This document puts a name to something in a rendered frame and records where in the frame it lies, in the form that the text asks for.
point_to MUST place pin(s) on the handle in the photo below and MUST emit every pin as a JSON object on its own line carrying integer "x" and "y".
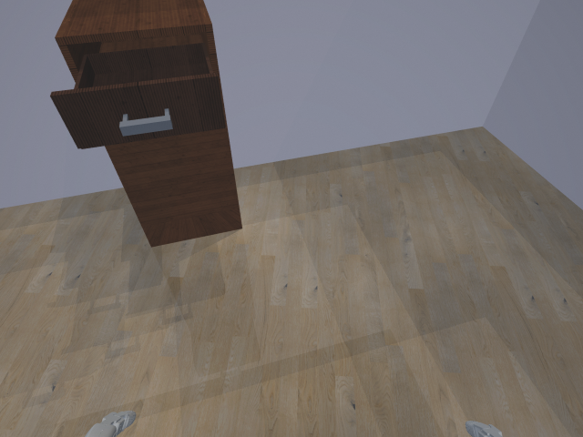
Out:
{"x": 145, "y": 125}

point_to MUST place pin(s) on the drawer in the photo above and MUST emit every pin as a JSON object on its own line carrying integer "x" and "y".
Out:
{"x": 141, "y": 83}

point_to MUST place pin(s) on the cabinet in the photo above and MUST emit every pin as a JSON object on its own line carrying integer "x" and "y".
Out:
{"x": 181, "y": 187}

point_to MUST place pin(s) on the left robot hand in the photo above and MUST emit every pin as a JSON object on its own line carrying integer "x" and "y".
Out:
{"x": 112, "y": 424}

